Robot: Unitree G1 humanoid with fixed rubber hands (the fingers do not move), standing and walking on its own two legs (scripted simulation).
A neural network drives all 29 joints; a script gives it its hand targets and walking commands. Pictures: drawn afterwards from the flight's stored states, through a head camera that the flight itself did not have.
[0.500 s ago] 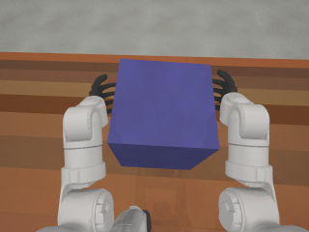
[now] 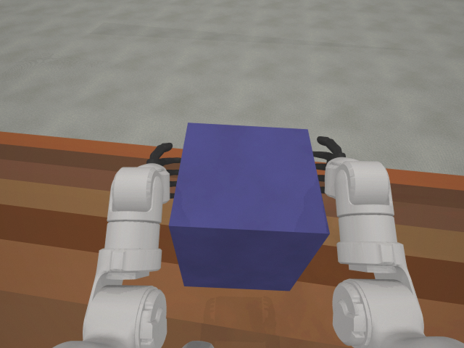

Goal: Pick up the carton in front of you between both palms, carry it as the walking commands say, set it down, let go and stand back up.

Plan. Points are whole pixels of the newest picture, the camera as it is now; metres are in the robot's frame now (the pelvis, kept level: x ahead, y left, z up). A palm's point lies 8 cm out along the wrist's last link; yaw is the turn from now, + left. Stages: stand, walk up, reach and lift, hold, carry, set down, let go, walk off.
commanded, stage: carry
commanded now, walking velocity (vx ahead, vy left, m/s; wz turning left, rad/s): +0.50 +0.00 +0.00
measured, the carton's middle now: (242, 212) +0.34 +0.02 +0.04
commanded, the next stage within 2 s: none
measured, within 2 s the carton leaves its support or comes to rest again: neither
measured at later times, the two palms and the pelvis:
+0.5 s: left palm (216, 124) +0.73 +0.11 -0.05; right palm (315, 137) +0.69 -0.18 -0.05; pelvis +0.35 +0.01 -0.12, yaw +0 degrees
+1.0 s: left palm (218, 93) +1.09 +0.14 -0.16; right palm (288, 92) +1.12 -0.15 -0.16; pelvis +0.74 -0.03 -0.26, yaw -1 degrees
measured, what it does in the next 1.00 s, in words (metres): goes down: left foot 0.11 m lower, then right foot 0.10 m lower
